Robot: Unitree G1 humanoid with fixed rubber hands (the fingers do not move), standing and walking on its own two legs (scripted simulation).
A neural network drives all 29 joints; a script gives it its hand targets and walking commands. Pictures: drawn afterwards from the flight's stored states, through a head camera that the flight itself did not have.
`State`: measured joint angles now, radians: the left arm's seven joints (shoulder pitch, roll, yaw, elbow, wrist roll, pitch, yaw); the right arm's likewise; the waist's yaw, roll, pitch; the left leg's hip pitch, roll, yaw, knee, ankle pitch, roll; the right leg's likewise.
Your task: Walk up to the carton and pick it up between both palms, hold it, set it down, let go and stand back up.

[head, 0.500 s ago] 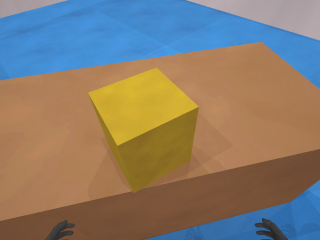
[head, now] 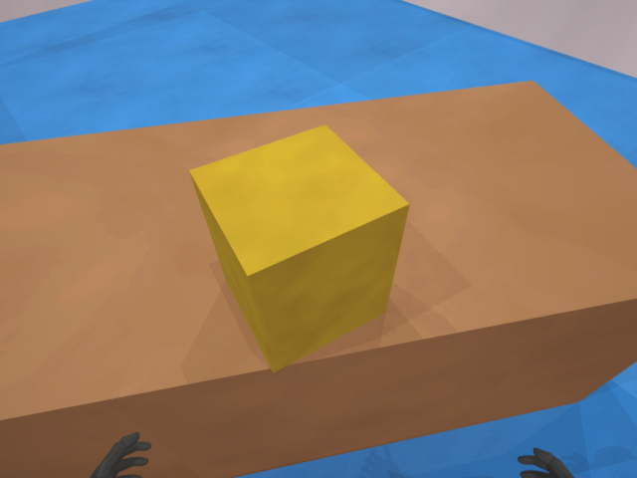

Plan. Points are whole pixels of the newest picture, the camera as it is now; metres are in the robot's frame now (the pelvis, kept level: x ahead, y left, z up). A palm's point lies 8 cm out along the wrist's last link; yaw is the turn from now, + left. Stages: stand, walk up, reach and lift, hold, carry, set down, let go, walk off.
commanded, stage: reach and lift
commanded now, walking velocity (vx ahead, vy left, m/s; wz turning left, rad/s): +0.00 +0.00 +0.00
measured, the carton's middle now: (298, 249) +0.44 +0.03 +0.03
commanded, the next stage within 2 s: none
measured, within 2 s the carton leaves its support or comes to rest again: neither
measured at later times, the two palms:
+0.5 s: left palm (144, 433) +0.20 +0.22 -0.03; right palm (560, 413) +0.21 -0.29 -0.04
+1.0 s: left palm (154, 437) +0.19 +0.20 -0.01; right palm (538, 372) +0.25 -0.27 -0.02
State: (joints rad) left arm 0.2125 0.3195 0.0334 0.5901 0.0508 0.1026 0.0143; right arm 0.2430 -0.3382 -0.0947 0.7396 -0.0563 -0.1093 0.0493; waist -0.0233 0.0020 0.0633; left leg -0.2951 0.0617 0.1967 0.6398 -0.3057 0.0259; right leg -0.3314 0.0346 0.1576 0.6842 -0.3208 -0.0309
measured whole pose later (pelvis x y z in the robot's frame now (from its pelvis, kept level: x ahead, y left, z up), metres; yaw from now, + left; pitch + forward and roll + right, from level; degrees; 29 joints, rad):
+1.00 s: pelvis +0.06 -0.04 +0.03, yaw +7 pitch -3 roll +0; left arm 0.30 0.10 0.03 0.33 0.07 -0.07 0.14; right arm 0.21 -0.37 0.04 0.73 0.24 -0.36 0.18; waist 0.03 -0.02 0.00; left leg -0.06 0.05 0.06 0.30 -0.18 -0.04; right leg -0.04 0.03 0.02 0.32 -0.23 -0.03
